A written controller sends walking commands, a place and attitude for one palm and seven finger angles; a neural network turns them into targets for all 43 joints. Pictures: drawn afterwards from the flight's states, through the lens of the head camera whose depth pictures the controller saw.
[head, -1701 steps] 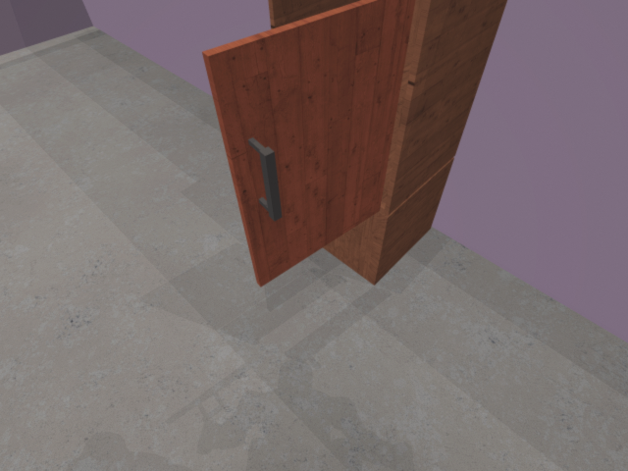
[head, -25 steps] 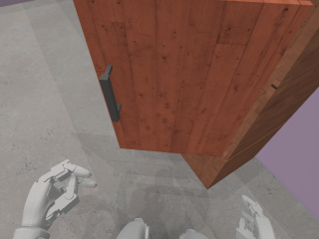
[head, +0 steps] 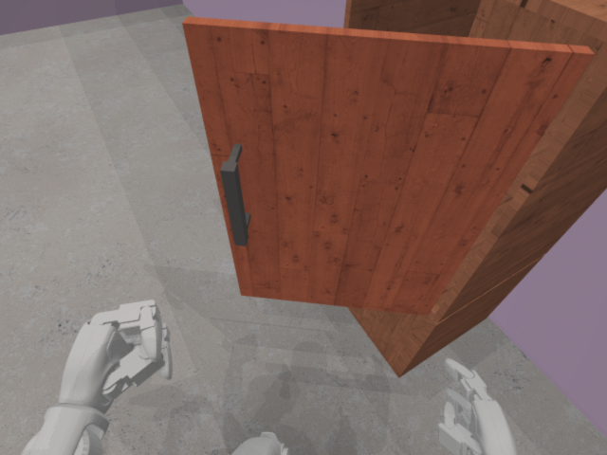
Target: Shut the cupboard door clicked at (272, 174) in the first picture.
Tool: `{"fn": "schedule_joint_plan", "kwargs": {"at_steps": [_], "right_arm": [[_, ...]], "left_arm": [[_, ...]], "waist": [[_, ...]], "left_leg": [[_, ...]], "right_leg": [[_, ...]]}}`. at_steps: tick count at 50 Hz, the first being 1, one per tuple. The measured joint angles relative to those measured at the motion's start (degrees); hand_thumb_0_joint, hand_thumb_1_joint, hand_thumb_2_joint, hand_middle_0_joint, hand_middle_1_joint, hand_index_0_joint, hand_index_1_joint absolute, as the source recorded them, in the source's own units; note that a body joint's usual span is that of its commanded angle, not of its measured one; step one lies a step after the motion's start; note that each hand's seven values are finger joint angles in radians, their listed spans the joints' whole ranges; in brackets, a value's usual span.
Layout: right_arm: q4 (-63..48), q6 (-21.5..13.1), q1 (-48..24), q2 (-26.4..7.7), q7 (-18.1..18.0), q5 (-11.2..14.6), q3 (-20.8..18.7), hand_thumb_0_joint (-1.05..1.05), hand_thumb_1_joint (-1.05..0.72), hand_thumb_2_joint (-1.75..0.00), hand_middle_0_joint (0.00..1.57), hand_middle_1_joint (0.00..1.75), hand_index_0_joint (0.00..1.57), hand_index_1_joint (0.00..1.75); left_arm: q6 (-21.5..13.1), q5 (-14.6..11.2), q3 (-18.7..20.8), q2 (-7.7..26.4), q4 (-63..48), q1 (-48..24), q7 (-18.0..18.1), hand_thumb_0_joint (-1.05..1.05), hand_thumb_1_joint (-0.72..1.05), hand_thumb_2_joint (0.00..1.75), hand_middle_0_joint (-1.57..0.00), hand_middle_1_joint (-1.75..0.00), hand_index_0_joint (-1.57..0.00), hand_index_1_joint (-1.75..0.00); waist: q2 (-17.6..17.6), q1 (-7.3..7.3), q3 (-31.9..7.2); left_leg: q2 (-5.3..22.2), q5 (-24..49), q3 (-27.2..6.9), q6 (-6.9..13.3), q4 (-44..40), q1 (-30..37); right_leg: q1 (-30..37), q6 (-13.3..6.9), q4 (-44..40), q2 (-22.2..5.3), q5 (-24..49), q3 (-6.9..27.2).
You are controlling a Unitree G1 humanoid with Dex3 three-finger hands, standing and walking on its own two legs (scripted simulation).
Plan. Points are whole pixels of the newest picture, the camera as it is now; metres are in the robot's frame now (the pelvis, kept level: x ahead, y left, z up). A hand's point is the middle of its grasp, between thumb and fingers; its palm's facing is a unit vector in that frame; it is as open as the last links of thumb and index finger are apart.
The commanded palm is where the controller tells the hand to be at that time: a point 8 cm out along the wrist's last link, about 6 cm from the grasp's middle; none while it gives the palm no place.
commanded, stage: raise the hand and make a fist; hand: left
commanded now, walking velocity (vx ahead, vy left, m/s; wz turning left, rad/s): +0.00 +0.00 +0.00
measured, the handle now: (239, 198) +0.46 +0.14 +0.07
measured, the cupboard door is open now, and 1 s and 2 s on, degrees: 53 53 53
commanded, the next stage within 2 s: bring the fist close to the handle in 0.54 s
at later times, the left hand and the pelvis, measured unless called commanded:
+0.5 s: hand (173, 343) +0.23 +0.17 +0.08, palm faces -0.02 -1.00 -0.05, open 3.1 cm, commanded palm +0.20 +0.22 +0.08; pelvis +0.00 -0.02 +0.01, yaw +0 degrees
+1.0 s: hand (206, 305) +0.27 +0.14 +0.08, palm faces -0.04 -1.00 -0.04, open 3.1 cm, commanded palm +0.25 +0.20 +0.08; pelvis +0.01 -0.03 +0.01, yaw +0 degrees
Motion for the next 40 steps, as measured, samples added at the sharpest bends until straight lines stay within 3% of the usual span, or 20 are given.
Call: {"fn": "schedule_joint_plan", "kwargs": {"at_steps": [19,34,40], "right_arm": [[2.12,-0.82,1.62,-1.68,-0.18,0.20,-1.00,0.01,-0.90,-0.90,0.20,0.30,0.20,0.30],[2.28,-0.25,0.46,-1.19,-0.12,0.05,-1.00,0.01,-0.90,-0.90,0.20,0.30,0.20,0.30],[2.64,-0.33,0.10,-1.45,-0.38,-0.02,-0.81,0.01,-0.90,-0.90,0.20,0.30,0.20,0.30]], "left_arm": [[1.26,-0.76,1.16,0.12,2.66,-2.26,-0.64,0.02,0.90,0.90,-1.30,-1.49,-1.30,-1.50],[0.23,-1.01,1.11,-0.25,2.79,-2.15,-0.79,0.02,0.89,0.90,-1.30,-1.50,-1.30,-1.50],[0.25,-0.29,-0.10,-0.65,4.62,-5.79,-0.17,0.02,0.89,0.90,-1.30,-1.50,-1.31,-1.50]], "waist": [[-0.11,-0.92,0.85],[0.04,-0.62,0.60],[0.29,-0.53,0.87]], "left_leg": [[0.13,1.22,0.19,-0.79,-3.53,3.58],[0.57,0.65,-0.21,-1.70,-2.66,3.07],[0.54,0.56,-0.57,-1.86,-2.06,2.43]], "right_leg": [[2.97,-0.70,-2.65,0.22,0.89,0.42],[2.36,-1.53,-1.55,0.69,0.10,0.05],[1.85,-1.74,-0.98,0.67,-0.12,-0.34]]}}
